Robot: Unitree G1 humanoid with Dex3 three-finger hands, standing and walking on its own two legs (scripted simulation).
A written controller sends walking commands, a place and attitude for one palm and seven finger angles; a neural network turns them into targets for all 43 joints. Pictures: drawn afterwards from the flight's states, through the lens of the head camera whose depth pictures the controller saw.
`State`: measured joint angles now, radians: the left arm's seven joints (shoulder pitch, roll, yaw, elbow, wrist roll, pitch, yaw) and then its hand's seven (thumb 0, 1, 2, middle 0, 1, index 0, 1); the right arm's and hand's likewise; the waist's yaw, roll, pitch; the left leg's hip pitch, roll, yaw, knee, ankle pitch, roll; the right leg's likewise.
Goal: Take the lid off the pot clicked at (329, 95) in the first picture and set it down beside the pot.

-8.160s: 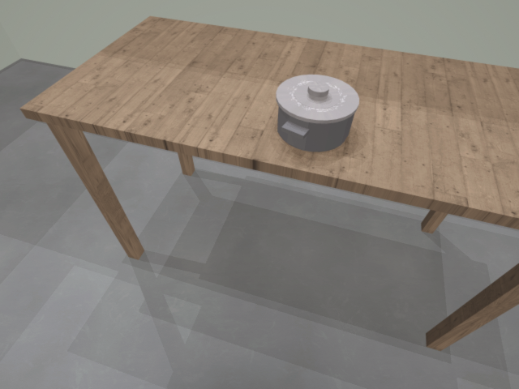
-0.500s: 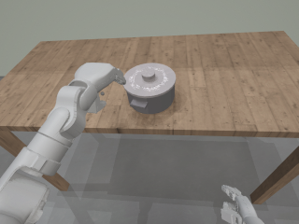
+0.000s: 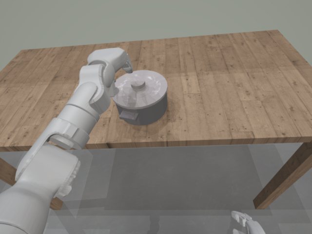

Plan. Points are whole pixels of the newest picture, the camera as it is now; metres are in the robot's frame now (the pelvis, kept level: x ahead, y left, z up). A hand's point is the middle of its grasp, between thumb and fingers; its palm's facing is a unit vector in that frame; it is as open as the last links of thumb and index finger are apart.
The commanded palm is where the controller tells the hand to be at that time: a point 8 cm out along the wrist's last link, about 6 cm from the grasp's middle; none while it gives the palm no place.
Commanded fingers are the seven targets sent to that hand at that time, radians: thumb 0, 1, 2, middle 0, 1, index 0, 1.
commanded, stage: move the open hand above the knob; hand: left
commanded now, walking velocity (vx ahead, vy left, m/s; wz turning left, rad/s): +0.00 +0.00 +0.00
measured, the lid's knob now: (137, 83) +0.52 +0.07 +0.11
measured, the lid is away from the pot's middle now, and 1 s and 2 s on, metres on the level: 0.00 0.00 0.00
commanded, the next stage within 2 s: lower the open fingers around the knob in 1.44 s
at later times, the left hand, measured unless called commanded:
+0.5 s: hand (135, 63) +0.50 +0.06 +0.20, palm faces -0.22 -0.06 -0.97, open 10.1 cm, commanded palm +0.49 +0.07 +0.25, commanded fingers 0.00 -0.37 1.61 -0.86 -0.08 -0.86 -0.08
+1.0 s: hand (128, 72) +0.49 +0.08 +0.18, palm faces -0.24 -0.03 -0.97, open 10.1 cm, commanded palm +0.49 +0.08 +0.25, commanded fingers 0.00 -0.37 1.61 -0.86 -0.08 -0.86 -0.08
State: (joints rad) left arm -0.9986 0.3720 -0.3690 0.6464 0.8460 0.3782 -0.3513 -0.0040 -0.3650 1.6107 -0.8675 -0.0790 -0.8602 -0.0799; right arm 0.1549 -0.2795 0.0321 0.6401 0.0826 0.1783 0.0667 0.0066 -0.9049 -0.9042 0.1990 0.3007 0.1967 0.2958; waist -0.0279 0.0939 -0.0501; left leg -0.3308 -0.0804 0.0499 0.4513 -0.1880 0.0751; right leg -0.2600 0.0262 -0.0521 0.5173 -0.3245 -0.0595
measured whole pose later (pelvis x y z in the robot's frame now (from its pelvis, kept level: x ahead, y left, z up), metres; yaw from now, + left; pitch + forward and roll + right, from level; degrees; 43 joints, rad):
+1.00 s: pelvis +0.00 +0.03 +0.00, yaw +0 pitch +7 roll +0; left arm -1.28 0.22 -0.40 1.03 0.85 0.34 -0.28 0.00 -0.36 1.61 -0.87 -0.08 -0.86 -0.08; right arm 0.21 -0.27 0.00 0.72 0.06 0.09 0.03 0.00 -0.90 -0.90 0.20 0.30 0.20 0.30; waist -0.09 0.08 -0.06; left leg -0.39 -0.10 0.05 0.44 -0.18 0.11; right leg -0.31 0.00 -0.05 0.49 -0.31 -0.02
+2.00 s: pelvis +0.01 +0.01 +0.00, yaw +0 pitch +8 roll +0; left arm -1.28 0.21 -0.36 1.14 0.85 0.39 -0.32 0.00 -0.36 1.61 -0.87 -0.08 -0.86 -0.08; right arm 0.23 -0.28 0.01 0.72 0.06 0.10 0.02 0.00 -0.90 -0.90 0.20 0.30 0.20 0.30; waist -0.11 0.07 -0.08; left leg -0.38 -0.08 0.05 0.44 -0.19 0.09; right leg -0.30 0.03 -0.04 0.48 -0.31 -0.04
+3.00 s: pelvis +0.01 +0.02 +0.00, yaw -1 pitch +8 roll +0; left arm -1.27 0.19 -0.37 1.18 0.85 0.37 -0.25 0.00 0.00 1.04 -0.58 -0.83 -0.57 -0.83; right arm 0.26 -0.27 0.00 0.76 0.06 0.09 0.02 0.00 -0.90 -0.90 0.20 0.30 0.20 0.30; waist -0.11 0.07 -0.08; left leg -0.41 -0.09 0.06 0.45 -0.19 0.10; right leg -0.33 0.02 -0.04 0.49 -0.31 -0.03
